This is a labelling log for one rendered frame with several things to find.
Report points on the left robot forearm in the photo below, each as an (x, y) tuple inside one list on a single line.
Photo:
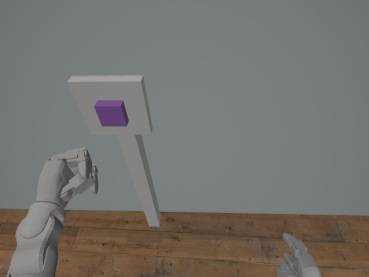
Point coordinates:
[(37, 237)]

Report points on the right robot hand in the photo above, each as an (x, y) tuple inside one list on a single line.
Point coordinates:
[(304, 266)]

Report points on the button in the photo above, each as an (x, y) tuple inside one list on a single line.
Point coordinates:
[(111, 112)]

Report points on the panel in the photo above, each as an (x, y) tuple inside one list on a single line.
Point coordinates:
[(131, 89)]

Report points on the left robot hand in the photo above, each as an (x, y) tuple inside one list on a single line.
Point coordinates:
[(58, 184)]

